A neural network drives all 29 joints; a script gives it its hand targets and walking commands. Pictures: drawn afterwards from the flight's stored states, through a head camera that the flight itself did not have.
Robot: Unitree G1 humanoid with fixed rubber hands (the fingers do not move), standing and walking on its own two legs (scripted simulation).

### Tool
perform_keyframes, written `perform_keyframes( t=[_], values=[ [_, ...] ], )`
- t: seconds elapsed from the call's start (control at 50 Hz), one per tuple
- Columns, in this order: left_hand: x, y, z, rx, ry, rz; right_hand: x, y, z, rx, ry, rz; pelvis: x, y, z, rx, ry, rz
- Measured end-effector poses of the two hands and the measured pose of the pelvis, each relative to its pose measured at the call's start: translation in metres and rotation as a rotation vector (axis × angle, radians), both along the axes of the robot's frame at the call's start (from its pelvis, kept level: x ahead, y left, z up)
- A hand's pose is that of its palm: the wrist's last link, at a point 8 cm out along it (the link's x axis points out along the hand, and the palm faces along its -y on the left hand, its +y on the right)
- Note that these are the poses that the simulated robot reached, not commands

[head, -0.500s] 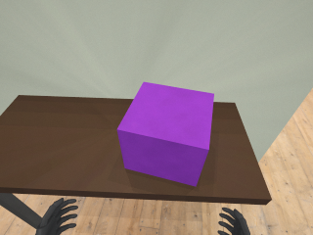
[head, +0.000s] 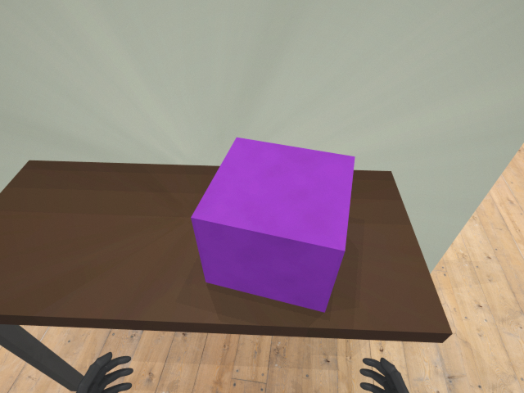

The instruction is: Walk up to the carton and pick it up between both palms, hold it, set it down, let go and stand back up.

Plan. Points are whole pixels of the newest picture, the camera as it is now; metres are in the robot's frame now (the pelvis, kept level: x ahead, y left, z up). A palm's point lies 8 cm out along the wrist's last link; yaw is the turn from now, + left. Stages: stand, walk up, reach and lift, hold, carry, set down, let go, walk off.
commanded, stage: set down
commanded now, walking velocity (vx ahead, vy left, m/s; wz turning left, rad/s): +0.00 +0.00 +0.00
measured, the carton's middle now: (278, 220) +0.46 -0.01 +0.00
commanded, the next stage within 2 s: let go in 0.70 s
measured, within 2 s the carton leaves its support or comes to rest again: neither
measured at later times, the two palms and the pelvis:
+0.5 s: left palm out of the picture +0.13 +0.25 -0.07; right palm out of the picture +0.15 -0.19 -0.09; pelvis +0.00 +0.00 +0.00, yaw +0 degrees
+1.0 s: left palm out of the picture +0.14 +0.25 -0.07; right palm out of the picture +0.15 -0.20 -0.09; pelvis +0.01 +0.00 +0.00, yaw +0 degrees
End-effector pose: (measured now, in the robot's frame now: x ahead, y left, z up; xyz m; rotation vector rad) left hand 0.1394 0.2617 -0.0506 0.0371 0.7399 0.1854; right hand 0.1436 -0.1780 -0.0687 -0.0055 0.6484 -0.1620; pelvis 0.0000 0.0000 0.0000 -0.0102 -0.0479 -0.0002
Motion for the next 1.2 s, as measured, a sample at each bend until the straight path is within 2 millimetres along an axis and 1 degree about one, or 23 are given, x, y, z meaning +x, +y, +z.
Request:
perform_keyframes(
  t=[0.26,0.6,0.9,1.16,1.2],
  values=[
    [-0.009,-0.003,-0.012,0.016,0.069,0.029,0.001,-0.009,-0.011,-0.013,0.042,0.037,0.001,-0.001,0.0,0.0,0.001,-0.001],
    [-0.006,-0.011,-0.017,0.029,0.097,0.039,0.002,-0.018,-0.021,-0.015,0.086,0.061,0.003,-0.003,0.0,0.002,0.006,-0.001],
    [-0.002,-0.013,-0.018,0.035,0.104,0.046,0.005,-0.023,-0.023,-0.019,0.091,0.077,0.006,-0.004,0.001,0.003,0.013,-0.001],
    [-0.003,-0.013,-0.02,0.036,0.109,0.044,0.005,-0.027,-0.023,-0.029,0.093,0.079,0.007,-0.004,0.001,0.003,0.014,-0.001],
    [-0.004,-0.012,-0.021,0.065,0.106,0.025,0.003,-0.029,-0.024,-0.04,0.117,0.087,0.007,-0.004,0.001,0.003,0.014,-0.001]
  ],
)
